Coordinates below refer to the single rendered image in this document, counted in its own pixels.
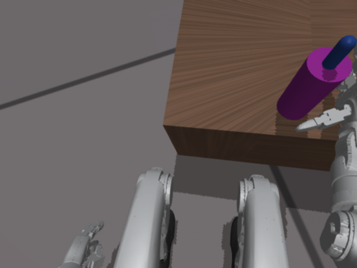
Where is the left robot foot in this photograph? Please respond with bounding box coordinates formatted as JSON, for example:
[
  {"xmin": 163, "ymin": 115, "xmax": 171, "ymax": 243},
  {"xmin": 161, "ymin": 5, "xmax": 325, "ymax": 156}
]
[{"xmin": 160, "ymin": 209, "xmax": 175, "ymax": 268}]

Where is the right robot arm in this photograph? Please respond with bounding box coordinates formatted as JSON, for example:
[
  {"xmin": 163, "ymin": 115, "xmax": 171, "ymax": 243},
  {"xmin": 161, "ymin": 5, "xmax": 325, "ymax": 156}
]
[{"xmin": 320, "ymin": 121, "xmax": 357, "ymax": 268}]

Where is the right robot hand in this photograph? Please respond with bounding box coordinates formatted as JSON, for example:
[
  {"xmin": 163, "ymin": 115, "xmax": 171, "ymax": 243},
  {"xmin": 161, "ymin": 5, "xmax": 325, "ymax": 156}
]
[{"xmin": 296, "ymin": 39, "xmax": 357, "ymax": 132}]

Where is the left robot hand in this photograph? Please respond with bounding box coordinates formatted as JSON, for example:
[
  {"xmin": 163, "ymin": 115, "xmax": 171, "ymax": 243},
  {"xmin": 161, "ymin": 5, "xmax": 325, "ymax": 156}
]
[{"xmin": 62, "ymin": 221, "xmax": 105, "ymax": 268}]

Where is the bottle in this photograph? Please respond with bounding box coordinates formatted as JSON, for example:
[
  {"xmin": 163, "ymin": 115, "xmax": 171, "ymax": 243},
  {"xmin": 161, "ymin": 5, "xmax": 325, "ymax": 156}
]
[{"xmin": 277, "ymin": 35, "xmax": 357, "ymax": 120}]

